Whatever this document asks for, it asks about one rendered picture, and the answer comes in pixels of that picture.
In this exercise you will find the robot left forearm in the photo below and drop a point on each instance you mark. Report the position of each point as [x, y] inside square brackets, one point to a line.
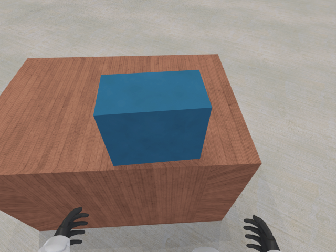
[56, 244]

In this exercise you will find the pedestal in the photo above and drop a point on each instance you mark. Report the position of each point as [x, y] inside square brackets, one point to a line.
[53, 158]

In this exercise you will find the carton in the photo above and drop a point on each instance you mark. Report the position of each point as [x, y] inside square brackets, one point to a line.
[152, 116]

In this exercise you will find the robot left hand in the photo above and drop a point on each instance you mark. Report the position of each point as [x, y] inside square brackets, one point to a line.
[65, 229]

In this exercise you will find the robot right hand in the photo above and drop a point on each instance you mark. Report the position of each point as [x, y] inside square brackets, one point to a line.
[266, 238]

